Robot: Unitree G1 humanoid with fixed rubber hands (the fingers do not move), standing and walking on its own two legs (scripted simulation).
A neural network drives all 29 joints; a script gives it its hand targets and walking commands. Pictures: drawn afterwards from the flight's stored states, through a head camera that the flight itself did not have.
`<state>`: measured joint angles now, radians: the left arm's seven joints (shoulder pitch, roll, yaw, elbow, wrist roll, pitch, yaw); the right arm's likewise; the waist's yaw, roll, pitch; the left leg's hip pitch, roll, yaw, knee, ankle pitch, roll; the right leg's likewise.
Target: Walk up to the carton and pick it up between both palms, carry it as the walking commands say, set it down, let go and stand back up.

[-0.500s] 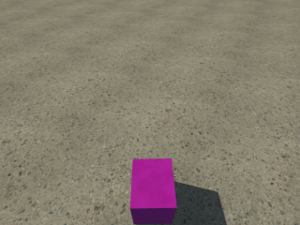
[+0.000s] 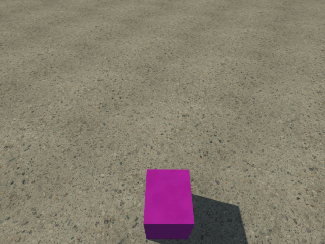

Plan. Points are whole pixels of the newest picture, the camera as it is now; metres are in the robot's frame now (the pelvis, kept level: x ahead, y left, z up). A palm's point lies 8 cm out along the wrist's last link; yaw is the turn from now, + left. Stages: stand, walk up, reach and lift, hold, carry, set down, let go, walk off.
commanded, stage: walk up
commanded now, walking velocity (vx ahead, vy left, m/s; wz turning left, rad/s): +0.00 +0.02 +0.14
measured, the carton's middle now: (167, 204) +0.46 -0.02 -0.63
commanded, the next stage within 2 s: none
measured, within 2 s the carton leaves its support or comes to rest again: neither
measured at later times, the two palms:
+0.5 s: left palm out of the picture +0.00 +0.24 -0.15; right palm out of the picture +0.04 -0.23 -0.14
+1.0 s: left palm out of the picture +0.00 +0.24 -0.15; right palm out of the picture +0.05 -0.20 -0.14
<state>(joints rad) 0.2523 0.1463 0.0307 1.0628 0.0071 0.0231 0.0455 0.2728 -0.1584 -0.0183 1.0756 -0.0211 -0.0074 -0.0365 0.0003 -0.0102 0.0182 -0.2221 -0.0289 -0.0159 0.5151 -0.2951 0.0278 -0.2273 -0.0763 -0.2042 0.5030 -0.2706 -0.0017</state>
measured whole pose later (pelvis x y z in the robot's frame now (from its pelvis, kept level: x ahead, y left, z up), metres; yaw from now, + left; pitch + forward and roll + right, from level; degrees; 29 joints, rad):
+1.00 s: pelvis -0.02 +0.02 +0.00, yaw +4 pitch +0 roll +0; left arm 0.23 0.16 0.02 1.02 0.02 0.04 0.02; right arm 0.21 -0.15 -0.01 1.01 -0.02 -0.01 -0.04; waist -0.01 -0.02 0.04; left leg -0.25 -0.04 0.03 0.50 -0.25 0.05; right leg -0.29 -0.04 -0.05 0.68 -0.40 0.00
